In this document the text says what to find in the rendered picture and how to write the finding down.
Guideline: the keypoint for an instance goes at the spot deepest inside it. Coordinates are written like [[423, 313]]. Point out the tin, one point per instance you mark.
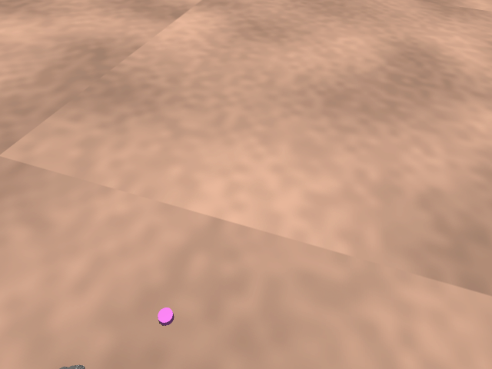
[[165, 316]]

